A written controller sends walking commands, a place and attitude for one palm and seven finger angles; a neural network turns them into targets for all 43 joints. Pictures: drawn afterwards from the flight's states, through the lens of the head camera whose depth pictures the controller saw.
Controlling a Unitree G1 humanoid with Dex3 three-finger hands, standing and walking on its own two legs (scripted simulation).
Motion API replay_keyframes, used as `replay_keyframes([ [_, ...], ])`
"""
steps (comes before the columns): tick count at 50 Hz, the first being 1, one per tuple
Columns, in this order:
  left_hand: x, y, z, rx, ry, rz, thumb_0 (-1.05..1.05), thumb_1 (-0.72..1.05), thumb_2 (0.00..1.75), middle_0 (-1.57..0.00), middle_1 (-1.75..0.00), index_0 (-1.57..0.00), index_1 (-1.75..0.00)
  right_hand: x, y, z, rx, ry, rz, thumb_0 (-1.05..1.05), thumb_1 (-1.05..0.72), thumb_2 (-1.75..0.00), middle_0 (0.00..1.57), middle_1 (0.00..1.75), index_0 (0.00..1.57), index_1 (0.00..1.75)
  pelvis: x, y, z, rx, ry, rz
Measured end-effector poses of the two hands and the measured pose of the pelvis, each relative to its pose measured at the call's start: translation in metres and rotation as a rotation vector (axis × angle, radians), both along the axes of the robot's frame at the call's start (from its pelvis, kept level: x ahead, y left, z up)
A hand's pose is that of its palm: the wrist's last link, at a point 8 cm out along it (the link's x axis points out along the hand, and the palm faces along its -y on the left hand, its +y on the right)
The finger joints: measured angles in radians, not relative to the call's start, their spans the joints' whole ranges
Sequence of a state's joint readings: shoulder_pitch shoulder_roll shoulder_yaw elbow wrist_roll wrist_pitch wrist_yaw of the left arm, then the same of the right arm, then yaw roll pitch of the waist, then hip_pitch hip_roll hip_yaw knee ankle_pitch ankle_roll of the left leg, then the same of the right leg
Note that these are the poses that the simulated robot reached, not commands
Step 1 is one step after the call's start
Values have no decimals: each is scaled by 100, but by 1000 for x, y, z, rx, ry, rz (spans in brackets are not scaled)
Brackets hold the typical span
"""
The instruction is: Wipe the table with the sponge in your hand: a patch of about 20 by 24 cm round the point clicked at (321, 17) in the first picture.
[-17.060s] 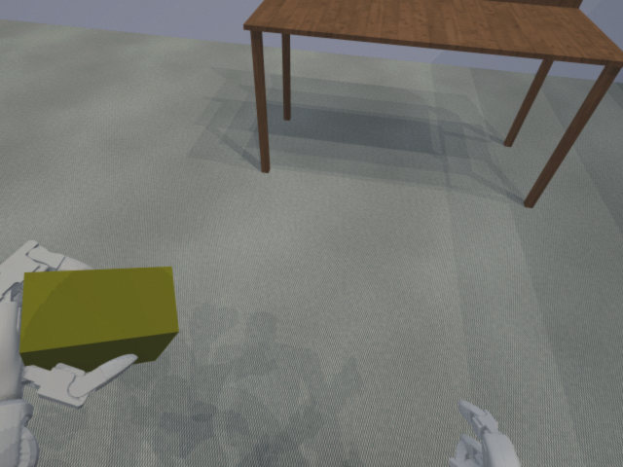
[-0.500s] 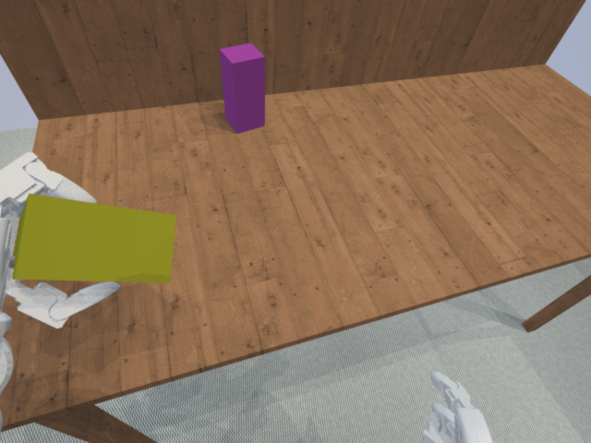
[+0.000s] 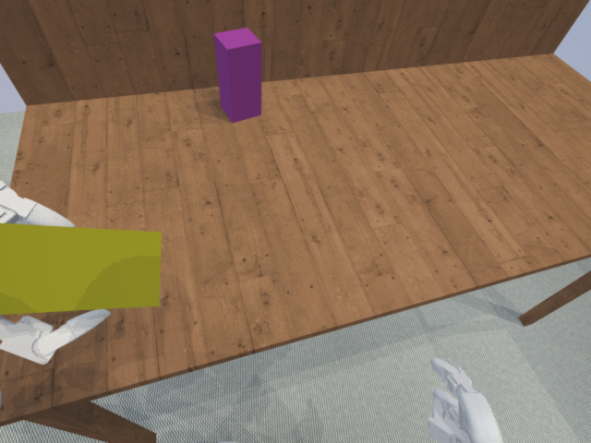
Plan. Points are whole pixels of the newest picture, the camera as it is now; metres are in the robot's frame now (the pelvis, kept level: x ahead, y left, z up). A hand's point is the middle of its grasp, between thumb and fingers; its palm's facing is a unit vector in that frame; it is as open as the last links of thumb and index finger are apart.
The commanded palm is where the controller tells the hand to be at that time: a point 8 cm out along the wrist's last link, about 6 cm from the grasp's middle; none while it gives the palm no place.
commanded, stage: come to a stop and stand still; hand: left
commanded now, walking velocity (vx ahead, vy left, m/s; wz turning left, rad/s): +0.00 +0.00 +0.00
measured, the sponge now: (102, 274) +0.24 +0.22 +0.15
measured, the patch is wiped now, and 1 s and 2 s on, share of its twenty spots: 0.00 0.00 0.00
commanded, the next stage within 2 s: look again from close up in 0.56 s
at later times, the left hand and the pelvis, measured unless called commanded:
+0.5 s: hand (29, 327) +0.18 +0.25 +0.17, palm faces +0.37 -0.86 -0.35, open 10.6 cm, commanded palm +0.12 +0.28 +0.18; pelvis -0.04 +0.00 +0.00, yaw +1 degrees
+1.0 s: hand (36, 327) +0.18 +0.25 +0.16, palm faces +0.37 -0.87 -0.33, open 10.6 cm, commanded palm +0.12 +0.28 +0.18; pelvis -0.03 +0.00 +0.00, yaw +0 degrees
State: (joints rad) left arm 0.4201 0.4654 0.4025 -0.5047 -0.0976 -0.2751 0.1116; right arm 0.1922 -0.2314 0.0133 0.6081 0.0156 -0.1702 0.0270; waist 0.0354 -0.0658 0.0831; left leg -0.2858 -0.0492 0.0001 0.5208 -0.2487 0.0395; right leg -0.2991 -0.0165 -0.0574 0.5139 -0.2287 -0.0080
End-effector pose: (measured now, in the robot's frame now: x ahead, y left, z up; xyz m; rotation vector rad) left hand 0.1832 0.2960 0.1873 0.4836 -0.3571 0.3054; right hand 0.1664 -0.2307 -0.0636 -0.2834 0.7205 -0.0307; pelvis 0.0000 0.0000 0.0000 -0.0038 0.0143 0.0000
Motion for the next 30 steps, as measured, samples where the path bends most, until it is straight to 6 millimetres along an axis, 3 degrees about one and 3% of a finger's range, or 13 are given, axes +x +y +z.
replay_keyframes([
  [4, -10, -1, 3, -17, -12, 1, -2, -53, 102, -67, -135, -69, -134, 2, 10, 3, 37, -40, 2, 1, -90, -90, 20, 30, 21, 30, -7, 0, 1, 4, -6, -1],
  [12, -28, 0, -12, -78, 46, 33, -2, -53, 102, -67, -135, -69, -134, -11, 20, 4, 71, -65, 5, 1, -90, -90, 20, 30, 21, 30, -22, -1, 2, 1, -16, 5],
  [30, -48, -8, -10, -76, 48, 27, -2, -53, 102, -67, -134, -69, -134, -48, 2, 1, 49, -51, -40, 1, -90, -90, 20, 30, 21, 30, -39, -6, 3, -6, -28, 15],
])
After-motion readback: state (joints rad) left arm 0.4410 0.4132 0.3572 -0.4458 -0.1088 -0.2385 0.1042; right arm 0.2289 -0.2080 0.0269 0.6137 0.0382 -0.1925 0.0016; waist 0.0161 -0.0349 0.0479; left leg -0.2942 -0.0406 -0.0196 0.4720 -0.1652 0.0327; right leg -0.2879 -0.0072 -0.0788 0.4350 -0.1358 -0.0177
